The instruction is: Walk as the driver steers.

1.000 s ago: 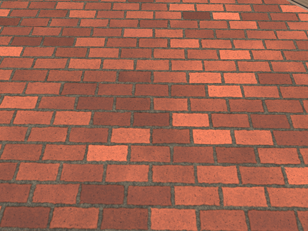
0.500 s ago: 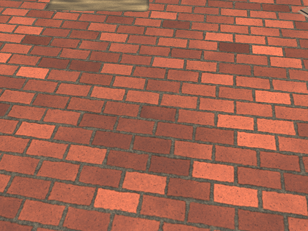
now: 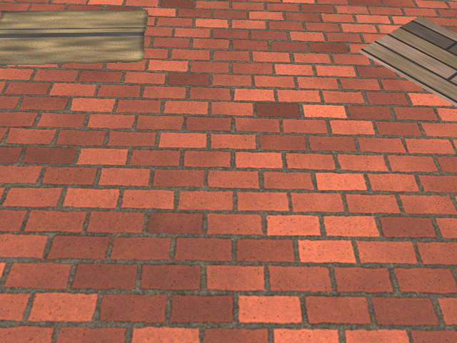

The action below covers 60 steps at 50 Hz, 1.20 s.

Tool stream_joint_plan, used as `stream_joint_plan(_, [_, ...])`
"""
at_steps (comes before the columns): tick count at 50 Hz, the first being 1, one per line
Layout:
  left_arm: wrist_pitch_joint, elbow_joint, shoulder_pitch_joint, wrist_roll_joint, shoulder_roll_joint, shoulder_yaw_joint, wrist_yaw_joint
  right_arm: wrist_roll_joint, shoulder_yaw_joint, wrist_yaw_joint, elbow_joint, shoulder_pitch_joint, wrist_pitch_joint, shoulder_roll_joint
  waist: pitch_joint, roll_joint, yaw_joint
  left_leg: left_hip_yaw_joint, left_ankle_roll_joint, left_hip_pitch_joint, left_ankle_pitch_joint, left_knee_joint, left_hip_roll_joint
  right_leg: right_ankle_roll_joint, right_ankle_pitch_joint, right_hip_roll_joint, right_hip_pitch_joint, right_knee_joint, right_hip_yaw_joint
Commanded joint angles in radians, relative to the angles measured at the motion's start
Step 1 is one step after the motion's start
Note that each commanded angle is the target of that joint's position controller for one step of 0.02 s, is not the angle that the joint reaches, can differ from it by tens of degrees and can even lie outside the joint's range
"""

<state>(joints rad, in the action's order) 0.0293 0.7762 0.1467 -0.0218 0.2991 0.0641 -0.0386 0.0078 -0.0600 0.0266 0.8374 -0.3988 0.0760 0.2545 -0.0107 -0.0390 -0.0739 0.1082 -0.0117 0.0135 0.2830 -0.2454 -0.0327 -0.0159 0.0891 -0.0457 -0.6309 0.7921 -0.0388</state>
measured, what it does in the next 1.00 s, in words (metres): walks ahead: right foot, then left foot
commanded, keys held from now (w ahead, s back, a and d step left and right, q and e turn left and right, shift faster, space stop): w+e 0.34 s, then w+q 0.50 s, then w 0.16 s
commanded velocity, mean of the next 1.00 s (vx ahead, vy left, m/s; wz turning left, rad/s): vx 0.49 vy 0.00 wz -0.06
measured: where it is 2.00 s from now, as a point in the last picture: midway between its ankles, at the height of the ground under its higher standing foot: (240, 173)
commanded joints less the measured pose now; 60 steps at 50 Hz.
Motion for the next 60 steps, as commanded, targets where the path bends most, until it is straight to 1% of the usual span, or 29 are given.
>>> stream_joint_plan(1, [0.013, -0.13, -0.188, 0.001, 0.011, -0.012, -0.016, -0.009, -0.047, 0.002, -0.035, 0.004, 0.008, 0.184, 0.117, 0.147, -0.028, -0.054, 0.143, -0.047, -0.199, 0.107, -0.231, 0.007, -0.039, -0.011, -0.041, -0.098, 0.053])
stream_joint_plan(5, [0.012, -0.16, -0.186, -0.001, 0.046, -0.001, -0.033, -0.027, -0.059, -0.003, -0.019, 0.015, -0.006, 0.213, 0.119, 0.152, 0.009, 0.003, 0.121, 0.013, -0.454, 0.013, -0.268, 0.082, 0.07, 0.014, 0.04, -0.16, 0.109])
stream_joint_plan(7, [0.009, -0.119, 0.001, 0.001, 0.099, 0.034, -0.031, -0.031, -0.063, 0.002, -0.024, 0.04, -0.019, 0.23, -0.008, 0.146, 0.126, 0.074, 0.084, -0.011, -0.844, -0.258, -0.236, 0.137, 0.072, 0.101, 0.315, -0.203, 0.169])
stream_joint_plan(8, [0.003, -0.072, 0.168, -0.004, 0.162, 0.07, -0.016, -0.024, -0.055, 0.007, -0.032, 0.024, -0.019, 0.215, -0.109, 0.107, 0.199, 0.097, 0.049, -0.141, -0.826, -0.485, -0.194, 0.174, 0.049, 0.128, 0.583, -0.214, 0.14])
stream_joint_plan(9, [-0.008, -0.054, 0.283, -0.008, 0.269, 0.098, 0.011, 0.009, -0.027, 0.004, -0.077, 0.001, -0.007, 0.133, -0.208, -0.117, 0.207, 0.099, -0.014, -0.494, -0.274, -0.864, -0.108, 0.285, 0.13, -0.109, 0.905, -0.262, -0.262])
stream_joint_plan(10, [0.005, -0.083, 0.26, -0.007, 0.303, 0.09, 0.006, 0.0, 0.003, -0.004, -0.117, -0.018, 0.03, 0.071, -0.378, -0.229, 0.154, -0.114, -0.044, -0.724, 0.302, -1.117, 0.07, 0.448, 0.366, -0.306, 1.05, -0.488, -0.82])
stream_joint_plan(11, [0.017, -0.079, 0.243, 0.0, 0.211, 0.065, 0.003, -0.04, -0.022, -0.015, -0.131, 0.1, 0.056, 0.169, -0.284, -0.1, 0.205, -0.215, -0.021, -0.832, 0.229, -1.162, 0.009, 0.384, 0.382, -0.281, 0.996, -0.539, -0.729])
stream_joint_plan(12, [0.027, -0.073, 0.21, 0.003, 0.17, 0.053, 0.005, -0.053, -0.021, -0.017, -0.148, 0.15, 0.072, 0.176, -0.164, -0.08, 0.185, -0.196, 0.009, -0.854, 0.147, -1.117, -0.035, 0.343, 0.31, -0.242, 0.871, -0.527, -0.581])
stream_joint_plan(13, [0.031, -0.085, 0.14, 0.004, 0.146, 0.044, 0.006, -0.03, -0.021, -0.008, -0.139, 0.158, 0.078, 0.168, -0.092, 0.011, 0.138, -0.194, 0.016, -0.796, 0.074, -1.032, -0.076, 0.308, 0.2, -0.193, 0.715, -0.525, -0.469])
stream_joint_plan(14, [0.032, -0.1, 0.082, 0.011, 0.11, 0.033, 0.006, -0.005, -0.03, -0.001, -0.129, 0.157, 0.071, 0.17, -0.047, 0.021, 0.101, -0.194, 0.019, -0.726, 0.023, -0.955, -0.101, 0.28, 0.098, -0.144, 0.6, -0.541, -0.376])
stream_joint_plan(15, [0.033, -0.118, 0.055, 0.023, 0.112, 0.031, 0.01, -0.002, -0.032, -0.004, -0.132, 0.13, 0.059, 0.166, -0.043, -0.026, 0.067, -0.203, 0.012, -0.668, -0.005, -0.931, -0.108, 0.295, 0.039, -0.134, 0.522, -0.563, -0.358])
stream_joint_plan(18, [0.043, -0.113, 0.057, 0.015, 0.108, 0.032, 0.024, 0.006, -0.028, -0.01, -0.133, 0.12, 0.032, 0.132, -0.02, -0.009, 0.044, -0.174, -0.029, -0.639, -0.064, -0.816, -0.103, 0.31, -0.084, -0.109, 0.424, -0.603, -0.26])
stream_joint_plan(24, [0.053, -0.054, 0.15, 0.013, 0.123, 0.026, 0.037, -0.013, 0.005, -0.036, -0.173, 0.323, 0.038, 0.074, 0.041, -0.022, 0.14, -0.118, -0.018, -0.596, -0.463, -0.41, -0.069, 0.235, -0.093, -0.076, 0.419, -0.64, -0.099])
stream_joint_plan(29, [0.044, 0.004, 0.211, 0.015, 0.141, 0.03, 0.037, -0.029, 0.006, -0.066, -0.219, 0.418, 0.04, 0.096, 0.09, 0.005, 0.17, -0.135, 0.042, -0.709, -0.395, -0.305, -0.048, 0.223, -0.133, -0.171, 0.647, -0.609, -0.091])
stream_joint_plan(31, [0.033, 0.016, 0.214, 0.014, 0.149, 0.034, 0.042, -0.03, 0.006, -0.08, -0.233, 0.415, 0.039, 0.1, 0.081, 0.0, 0.157, -0.132, 0.072, -0.716, -0.296, -0.29, -0.026, 0.204, -0.267, -0.193, 0.728, -0.556, -0.067])
stream_joint_plan(33, [0.024, 0.009, 0.187, 0.019, 0.168, 0.039, 0.049, -0.026, -0.008, -0.083, -0.223, 0.334, 0.032, 0.13, 0.008, -0.027, 0.106, -0.079, 0.107, -0.575, -0.201, -0.295, 0.035, 0.177, -0.618, -0.179, 0.755, -0.432, -0.024])
stream_joint_plan(34, [0.015, 0.002, 0.169, 0.021, 0.172, 0.038, 0.053, -0.021, -0.027, -0.079, -0.198, 0.226, 0.028, 0.162, -0.067, -0.025, 0.044, -0.043, 0.132, -0.422, -0.196, -0.282, 0.078, 0.157, -0.791, -0.15, 0.741, -0.279, 0.011])
stream_joint_plan(35, [0.011, -0.013, 0.158, 0.025, 0.16, 0.029, 0.061, -0.02, -0.049, -0.071, -0.171, 0.084, 0.024, 0.209, -0.156, 0.0, -0.027, -0.1, 0.173, -0.18, -0.252, -0.272, 0.055, 0.121, -0.754, -0.113, 0.617, -0.063, 0.049])
stream_joint_plan(36, [0.031, -0.048, 0.261, 0.044, 0.083, 0.001, 0.057, -0.01, -0.075, -0.064, -0.168, -0.029, 0.022, 0.316, -0.307, 0.184, -0.007, -0.51, 0.332, 0.232, -0.23, -0.291, -0.191, 0.048, -0.337, 0.007, 0.234, 0.331, 0.087])
stream_joint_plan(37, [0.058, -0.04, 0.266, 0.045, 0.046, -0.019, 0.042, -0.033, -0.065, -0.065, -0.15, -0.066, 0.02, 0.267, -0.387, 0.3, -0.011, -0.913, 0.432, 0.4, -0.071, -0.11, -0.31, 0.015, 0.44, 0.152, -0.026, 0.539, -0.015])
stream_joint_plan(38, [0.084, -0.065, 0.178, 0.008, 0.13, 0.0, 0.025, -0.032, -0.043, -0.059, -0.157, -0.043, 0.015, 0.2, -0.286, 0.203, -0.037, -0.843, 0.368, 0.353, 0.066, -0.074, -0.28, 0.035, 0.408, 0.079, -0.139, 0.594, -0.105])
stream_joint_plan(39, [0.099, -0.097, 0.087, -0.01, 0.135, -0.003, 0.018, -0.022, -0.039, -0.054, -0.175, 0.023, 0.009, 0.184, -0.163, 0.118, -0.028, -0.72, 0.329, 0.21, 0.048, -0.054, -0.246, 0.048, 0.33, 0.033, -0.159, 0.545, -0.087])
stream_joint_plan(40, [0.106, -0.108, 0.047, 0.007, 0.124, -0.004, 0.019, -0.016, -0.034, -0.052, -0.186, 0.078, 0.005, 0.175, -0.067, 0.032, 0.006, -0.634, 0.312, 0.053, -0.044, -0.028, -0.211, 0.048, 0.282, 0.001, -0.136, 0.448, -0.071])
stream_joint_plan(41, [0.102, -0.107, 0.047, 0.028, 0.128, 0.004, 0.024, -0.009, -0.026, -0.05, -0.199, 0.114, 0.005, 0.157, -0.031, 0.024, 0.04, -0.573, 0.3, -0.048, -0.142, -0.005, -0.178, 0.041, 0.243, -0.029, -0.075, 0.365, -0.069])
stream_joint_plan(45, [0.067, -0.093, 0.104, 0.039, 0.084, -0.002, 0.034, -0.01, -0.024, -0.038, -0.203, 0.144, 0.008, 0.16, -0.013, 0.089, 0.09, -0.421, 0.305, -0.22, -0.359, 0.046, -0.125, -0.024, 0.159, -0.047, 0.018, 0.2, -0.022])
stream_joint_plan(50, [0.071, -0.131, -0.076, 0.033, 0.038, -0.021, 0.032, -0.021, -0.027, -0.023, -0.152, 0.069, 0.006, 0.186, 0.019, 0.103, 0.013, -0.294, 0.232, -0.28, -0.307, 0.053, -0.059, -0.041, -0.207, -0.011, 0.113, -0.148, 0.008])
stream_joint_plan(55, [0.087, -0.171, -0.187, 0.019, 0.063, -0.013, 0.012, -0.026, -0.028, -0.022, -0.104, -0.006, -0.008, 0.191, 0.049, 0.108, -0.025, -0.371, 0.221, -0.1, -0.287, -0.015, -0.137, 0.003, -0.174, 0.007, 0.057, -0.281, -0.008])
stream_joint_plan(58, [0.095, -0.171, -0.146, 0.018, 0.085, -0.002, 0.005, -0.023, -0.035, -0.016, -0.092, -0.004, -0.025, 0.203, 0.038, 0.134, 0.012, -0.403, 0.197, -0.007, -0.443, -0.091, -0.173, 0.048, -0.041, 0.024, 0.102, -0.32, 0.007])
stream_joint_plan(60, [0.1, -0.119, 0.067, 0.026, 0.145, 0.029, 0.013, -0.017, -0.023, -0.016, -0.104, 0.028, -0.03, 0.18, -0.112, 0.122, 0.126, -0.333, 0.151, -0.067, -0.665, -0.336, -0.093, 0.117, -0.084, 0.016, 0.44, -0.336, 0.015])
Keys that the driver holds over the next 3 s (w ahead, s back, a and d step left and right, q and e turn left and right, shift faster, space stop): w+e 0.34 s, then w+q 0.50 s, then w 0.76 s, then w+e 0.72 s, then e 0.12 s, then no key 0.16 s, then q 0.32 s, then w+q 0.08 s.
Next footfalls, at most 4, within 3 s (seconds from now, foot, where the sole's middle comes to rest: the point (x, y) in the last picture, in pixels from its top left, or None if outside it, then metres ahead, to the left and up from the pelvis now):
0.16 right None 0.24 -0.15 -0.78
0.70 left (219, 317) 0.59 -0.02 -0.78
1.20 right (279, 236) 0.87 -0.24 -0.78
1.72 left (204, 174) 1.15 0.01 -0.78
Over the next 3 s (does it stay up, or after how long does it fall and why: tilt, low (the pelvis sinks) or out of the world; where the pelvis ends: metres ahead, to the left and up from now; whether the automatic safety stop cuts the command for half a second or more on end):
stays up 1.50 -0.23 -0.01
